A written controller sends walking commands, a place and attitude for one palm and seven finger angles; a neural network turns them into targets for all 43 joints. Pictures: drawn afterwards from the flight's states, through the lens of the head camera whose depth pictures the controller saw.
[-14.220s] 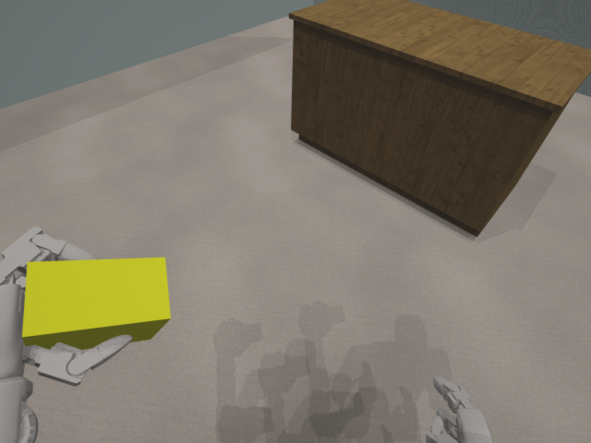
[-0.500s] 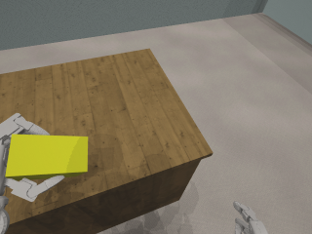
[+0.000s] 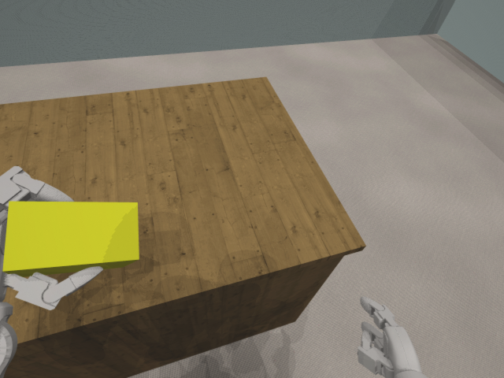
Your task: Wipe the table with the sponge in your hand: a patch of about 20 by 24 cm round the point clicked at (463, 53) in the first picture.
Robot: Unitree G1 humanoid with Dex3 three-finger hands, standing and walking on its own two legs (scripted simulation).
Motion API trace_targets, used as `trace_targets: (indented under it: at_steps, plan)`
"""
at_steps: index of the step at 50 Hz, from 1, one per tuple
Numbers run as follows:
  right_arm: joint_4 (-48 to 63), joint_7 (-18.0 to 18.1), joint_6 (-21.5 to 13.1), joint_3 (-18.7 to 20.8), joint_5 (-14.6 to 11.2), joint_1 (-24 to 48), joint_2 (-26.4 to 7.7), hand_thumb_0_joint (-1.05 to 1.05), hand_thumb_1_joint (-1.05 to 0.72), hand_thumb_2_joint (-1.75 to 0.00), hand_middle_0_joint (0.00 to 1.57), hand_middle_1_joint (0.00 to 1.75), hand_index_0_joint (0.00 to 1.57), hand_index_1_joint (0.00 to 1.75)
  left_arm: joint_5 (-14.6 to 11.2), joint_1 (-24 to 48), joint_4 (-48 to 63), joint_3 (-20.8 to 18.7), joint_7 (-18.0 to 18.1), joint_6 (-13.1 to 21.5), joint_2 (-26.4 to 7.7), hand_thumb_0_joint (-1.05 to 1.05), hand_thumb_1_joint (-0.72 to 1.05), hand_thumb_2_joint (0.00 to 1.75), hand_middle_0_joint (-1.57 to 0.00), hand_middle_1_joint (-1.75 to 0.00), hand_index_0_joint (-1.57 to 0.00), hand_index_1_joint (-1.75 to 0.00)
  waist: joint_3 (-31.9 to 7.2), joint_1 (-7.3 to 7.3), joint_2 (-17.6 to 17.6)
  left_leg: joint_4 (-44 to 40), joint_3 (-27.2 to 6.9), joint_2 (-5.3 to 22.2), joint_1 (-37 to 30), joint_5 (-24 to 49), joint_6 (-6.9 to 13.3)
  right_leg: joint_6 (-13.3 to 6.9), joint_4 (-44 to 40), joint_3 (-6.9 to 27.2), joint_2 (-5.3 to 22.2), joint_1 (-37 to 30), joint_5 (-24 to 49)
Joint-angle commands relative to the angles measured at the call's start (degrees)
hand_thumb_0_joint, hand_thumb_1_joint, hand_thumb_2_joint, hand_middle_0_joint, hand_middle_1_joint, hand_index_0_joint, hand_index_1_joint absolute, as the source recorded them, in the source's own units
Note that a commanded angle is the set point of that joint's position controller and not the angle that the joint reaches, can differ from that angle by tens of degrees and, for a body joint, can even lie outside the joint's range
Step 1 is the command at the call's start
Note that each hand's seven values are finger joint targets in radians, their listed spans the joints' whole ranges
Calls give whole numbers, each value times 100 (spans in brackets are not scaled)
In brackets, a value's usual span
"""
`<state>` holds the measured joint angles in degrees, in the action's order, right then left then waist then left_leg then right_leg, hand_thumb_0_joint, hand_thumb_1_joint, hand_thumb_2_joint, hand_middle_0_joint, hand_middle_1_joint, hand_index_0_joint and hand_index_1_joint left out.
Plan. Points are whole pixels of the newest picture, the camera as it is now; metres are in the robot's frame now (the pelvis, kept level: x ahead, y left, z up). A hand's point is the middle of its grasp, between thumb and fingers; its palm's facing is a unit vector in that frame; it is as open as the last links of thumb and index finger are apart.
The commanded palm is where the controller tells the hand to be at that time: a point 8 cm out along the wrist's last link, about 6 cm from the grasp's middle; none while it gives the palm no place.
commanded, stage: shuffle to correct the standing spot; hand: left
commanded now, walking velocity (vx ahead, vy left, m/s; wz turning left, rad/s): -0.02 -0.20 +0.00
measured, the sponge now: (94, 239) +0.23 +0.23 +0.14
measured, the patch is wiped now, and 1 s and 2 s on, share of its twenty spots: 0.00 0.00 0.00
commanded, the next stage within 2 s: come to a stop and stand still in 0.46 s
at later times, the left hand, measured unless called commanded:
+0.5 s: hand (94, 254) +0.21 +0.21 +0.16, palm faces +0.32 -0.87 -0.36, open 10.4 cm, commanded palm +0.15 +0.24 +0.18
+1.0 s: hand (100, 272) +0.19 +0.19 +0.16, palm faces +0.36 -0.86 -0.37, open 10.4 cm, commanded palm +0.15 +0.23 +0.18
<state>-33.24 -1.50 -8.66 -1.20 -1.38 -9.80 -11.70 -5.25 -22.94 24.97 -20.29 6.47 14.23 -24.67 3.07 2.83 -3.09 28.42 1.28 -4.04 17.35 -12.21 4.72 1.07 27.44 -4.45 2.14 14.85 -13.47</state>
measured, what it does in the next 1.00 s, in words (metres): shifts its weight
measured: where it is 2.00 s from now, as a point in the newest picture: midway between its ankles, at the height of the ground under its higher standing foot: outside the picture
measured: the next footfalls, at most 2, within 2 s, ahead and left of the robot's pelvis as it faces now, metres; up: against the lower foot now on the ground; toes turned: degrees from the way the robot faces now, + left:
none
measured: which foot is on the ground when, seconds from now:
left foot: down 0.00-1.00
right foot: down 0.00-1.00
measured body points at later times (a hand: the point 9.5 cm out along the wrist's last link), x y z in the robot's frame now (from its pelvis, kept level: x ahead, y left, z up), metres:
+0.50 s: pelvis -0.02 -0.04 +0.00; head +0.02 -0.02 +0.45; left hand +0.18 +0.25 +0.18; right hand +0.16 -0.26 -0.08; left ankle +0.03 +0.06 -0.74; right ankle +0.01 -0.13 -0.74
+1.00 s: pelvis -0.01 -0.05 +0.01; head +0.00 -0.06 +0.46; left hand +0.16 +0.24 +0.18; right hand +0.19 -0.29 -0.07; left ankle +0.03 +0.06 -0.74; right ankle +0.01 -0.13 -0.74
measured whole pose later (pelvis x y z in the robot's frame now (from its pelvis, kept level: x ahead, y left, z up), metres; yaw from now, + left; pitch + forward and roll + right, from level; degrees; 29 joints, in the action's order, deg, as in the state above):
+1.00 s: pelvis -0.01 -0.05 +0.01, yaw +1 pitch -1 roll -1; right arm -34.2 1.8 -8.2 0.6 -3.0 -10.6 -14.4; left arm -7.5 -28.2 25.3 -17.7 5.6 9.8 -22.5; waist 2.7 2.1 1.4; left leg 24.9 -1.7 -0.8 13.7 -9.8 0.6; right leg -3.3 22.7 -5.5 -2.4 10.3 -11.2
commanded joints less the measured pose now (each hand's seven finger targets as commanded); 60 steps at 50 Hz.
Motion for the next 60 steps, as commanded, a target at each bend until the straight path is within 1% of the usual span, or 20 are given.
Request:
trace_targets:
  at_steps: [1,4,6,10,18,19,20,29,32,39,40,44,46,49,50,53,54,55,59,60]
  plan:
    - [735,83,-300,397,-38,266,-897,0,-90,-90,20,30,20,30,-94,629,1449,-584,93,442,-912,0,10,130,-120,-160,-120,-160,-984,-67,955,-1070,-1376,1106,-293,234,-590,-172,-2,453,166,-231,201]
    - [708,95,-321,434,-9,320,-898,0,-90,-90,20,30,20,30,-69,716,1321,-728,75,425,-1044,0,10,130,-120,-160,-120,-160,-1007,-68,1034,-1350,-1544,1319,-340,-155,-633,-104,241,446,74,-69,-139]
    - [723,95,-316,436,16,256,-814,0,-90,-90,20,30,20,30,-54,843,1330,-574,47,422,-874,0,10,130,-120,-160,-120,-160,-954,-62,1044,-1435,-1565,1418,-279,-244,-639,-99,299,444,91,-7,-204]
    - [741,72,-308,454,25,277,-722,0,-90,-90,20,30,20,30,-67,632,1397,-625,7,391,-892,0,10,130,-120,-160,-120,-160,-1138,-54,954,-1336,-1482,1431,-384,-226,-639,-109,170,449,101,-58,-142]
    - [772,69,-289,469,-35,283,-653,0,-90,-90,20,30,20,30,-186,368,1437,-717,-48,281,-946,0,10,130,-120,-160,-120,-160,-973,-103,846,-1071,-1290,1277,-159,-829,-493,-194,-260,627,162,28,-159]
    - [790,98,-288,483,-47,309,-682,0,-90,-90,20,30,20,30,-205,322,1472,-888,-31,248,-1143,0,10,130,-120,-160,-120,-160,-1024,-105,799,-974,-1228,1218,-296,-744,-489,-218,-344,684,176,73,-132]
    - [755,115,-280,470,-24,285,-630,0,-90,-90,20,30,20,30,-238,255,1440,-736,-51,246,-930,0,10,130,-120,-160,-120,-160,-1053,-120,753,-856,-1146,1189,-288,-740,-447,-246,-430,697,201,79,-94]
    - [846,243,-293,512,-116,255,-702,0,-90,-90,20,30,20,30,-390,50,1517,-856,-61,-1,-1070,0,10,130,-120,-160,-120,-160,-1135,-151,522,-146,-711,946,-511,144,-400,-360,-673,1044,460,95,502]
    - [823,254,-336,456,-150,279,-709,0,-90,-90,20,30,20,30,-394,-171,1381,-667,-21,-4,-853,0,10,130,-120,-160,-120,-160,-1054,-156,464,43,-613,750,-477,297,-364,-268,-978,1254,697,-84,918]
    - [818,331,-308,443,-212,465,-821,0,-90,-90,20,30,20,30,-360,-294,1173,-774,61,1,-1056,0,10,130,-120,-160,-120,-160,-900,-118,277,-105,-652,592,-520,552,-311,-34,-1150,1208,828,-483,1521]
    - [812,334,-300,427,-198,431,-805,0,-90,-90,20,30,20,30,-351,-277,1203,-595,44,26,-877,0,10,130,-120,-160,-120,-160,-892,-134,262,-144,-660,607,-526,572,-297,-45,-1131,1161,824,-537,1474]
    - [804,361,-286,447,-213,476,-863,0,-90,-90,20,30,20,30,-320,-169,1214,-664,72,-16,-998,0,10,130,-120,-160,-120,-160,-930,-110,171,-263,-719,659,-773,693,-272,-50,-1112,1147,790,-502,1391]
    - [828,369,-289,422,-194,451,-857,0,-90,-90,20,30,20,30,-301,-72,1239,-477,56,-28,-818,0,10,130,-120,-160,-120,-160,-946,-128,159,-388,-784,709,-878,715,-261,-92,-1101,1076,702,-460,1124]
    - [814,383,-269,393,-196,497,-890,0,-90,-90,20,30,20,30,-249,71,1199,-475,74,-113,-875,0,10,130,-120,-160,-120,-160,-833,-133,284,-498,-886,765,-990,629,-268,-166,-1179,1072,626,-258,649]
    - [821,383,-252,359,-163,493,-847,0,-90,-90,20,30,20,30,-235,110,1195,-328,60,-112,-701,0,10,130,-120,-160,-120,-160,-802,-146,294,-562,-885,783,-922,515,-249,-167,-1214,1024,587,-278,503]
    - [866,387,-240,334,-151,500,-844,0,-90,-90,20,30,20,30,-188,216,1248,-322,60,-149,-693,0,10,130,-120,-160,-120,-160,-766,-158,329,-644,-928,827,-853,433,-253,-193,-1221,1008,536,-306,460]
    - [847,384,-224,332,-154,544,-873,0,-90,-90,20,30,20,30,-179,189,1192,-491,76,-175,-875,0,10,130,-120,-160,-120,-160,-775,-145,417,-689,-965,829,-909,397,-263,-209,-1231,1023,510,-268,401]
    - [853,378,-199,301,-121,513,-823,0,-90,-90,20,30,20,30,-160,220,1271,-283,49,-153,-627,0,10,130,-120,-160,-120,-160,-799,-166,483,-745,-959,858,-834,362,-255,-216,-1184,917,475,-364,422]
    - [920,373,-198,272,-111,560,-860,0,-90,-90,20,30,20,30,-97,243,1365,-466,58,-135,-829,0,10,130,-120,-160,-120,-160,-743,-163,788,-972,-1097,913,-719,12,-279,-243,-1155,909,368,-343,186]
    - [922,368,-174,232,-72,522,-803,0,-90,-90,20,30,20,30,-87,233,1365,-362,43,-110,-660,0,10,130,-120,-160,-120,-160,-749,-162,713,-1080,-1139,953,-587,-116,-267,-231,-1115,816,323,-442,153]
